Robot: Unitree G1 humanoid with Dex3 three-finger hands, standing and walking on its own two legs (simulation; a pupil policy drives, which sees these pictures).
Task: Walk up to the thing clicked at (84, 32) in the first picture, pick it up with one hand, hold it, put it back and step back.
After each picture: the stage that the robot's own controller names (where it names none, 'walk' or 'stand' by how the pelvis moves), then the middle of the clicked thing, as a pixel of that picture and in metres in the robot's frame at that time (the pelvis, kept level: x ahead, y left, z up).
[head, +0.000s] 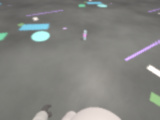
stand; (84, 35) +1.98 +0.24 -0.66
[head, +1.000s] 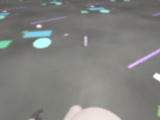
walk; (85, 41) +1.85 +0.31 -0.65
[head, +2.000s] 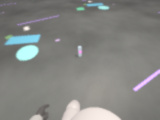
walk; (79, 51) +1.28 +0.32 -0.65
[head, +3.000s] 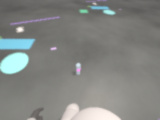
walk; (78, 69) +0.80 +0.23 -0.64
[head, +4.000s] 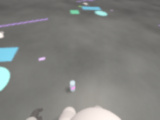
walk; (72, 86) +0.49 +0.18 -0.64
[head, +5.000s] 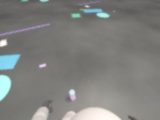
stand; (72, 95) +0.37 +0.20 -0.65
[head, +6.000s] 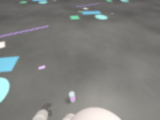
stand; (72, 97) +0.36 +0.20 -0.66
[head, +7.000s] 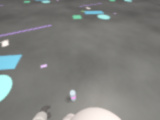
stand; (73, 95) +0.38 +0.19 -0.66
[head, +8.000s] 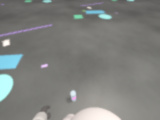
stand; (73, 96) +0.37 +0.19 -0.66
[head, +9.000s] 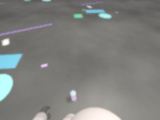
go down; (73, 96) +0.37 +0.18 -0.66
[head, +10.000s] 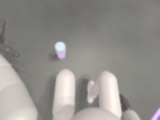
go down; (61, 51) +0.48 +0.20 -0.26
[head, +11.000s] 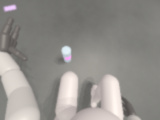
approach; (67, 55) +0.48 +0.19 -0.27
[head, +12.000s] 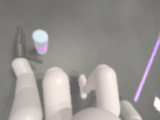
close in; (41, 44) +0.47 +0.24 -0.17
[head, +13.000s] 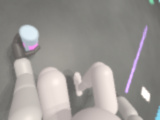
close; (30, 42) +0.47 +0.26 -0.17
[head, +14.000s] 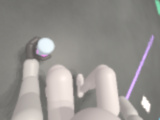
lift; (43, 50) +0.40 +0.24 -0.17
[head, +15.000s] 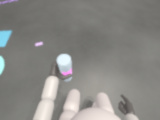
lift; (66, 70) +0.33 +0.17 +0.02
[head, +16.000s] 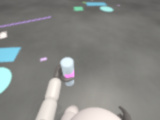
hold; (68, 73) +0.31 +0.16 +0.04
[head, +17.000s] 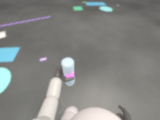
hold; (69, 73) +0.32 +0.16 +0.02
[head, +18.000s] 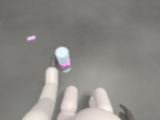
crouch; (64, 61) +0.40 +0.18 -0.03
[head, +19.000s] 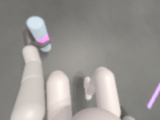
lower; (42, 38) +0.51 +0.24 -0.09
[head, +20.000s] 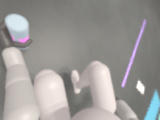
lower; (20, 36) +0.49 +0.27 -0.18
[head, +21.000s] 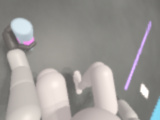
lower; (25, 38) +0.48 +0.27 -0.18
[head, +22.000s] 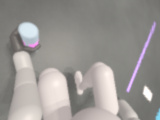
lower; (31, 41) +0.47 +0.26 -0.18
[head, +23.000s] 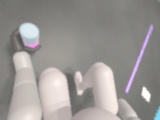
lower; (31, 41) +0.46 +0.26 -0.18
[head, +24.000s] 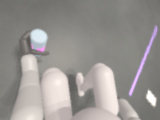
open; (38, 45) +0.45 +0.23 -0.18
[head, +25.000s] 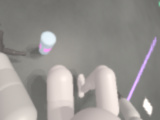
stand; (46, 45) +0.44 +0.23 -0.19
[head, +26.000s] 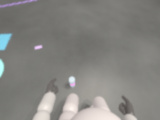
stand; (72, 82) +0.39 +0.17 -0.52
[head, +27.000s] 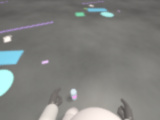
stand; (73, 94) +0.38 +0.17 -0.60
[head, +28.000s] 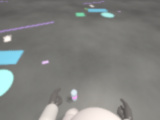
stand; (74, 95) +0.37 +0.16 -0.60
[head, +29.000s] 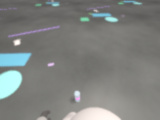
stand; (77, 96) +0.39 +0.15 -0.65
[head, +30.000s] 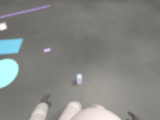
walk; (79, 79) +0.48 +0.11 -0.63
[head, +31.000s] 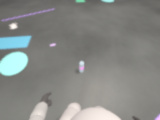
walk; (81, 67) +0.74 +0.14 -0.63
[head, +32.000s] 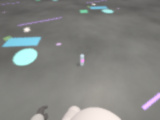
stand; (82, 60) +1.05 +0.21 -0.63
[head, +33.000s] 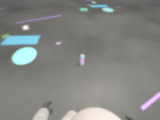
stand; (82, 60) +1.04 +0.17 -0.65
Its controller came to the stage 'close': yes
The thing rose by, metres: 0.69
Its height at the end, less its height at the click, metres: +0.00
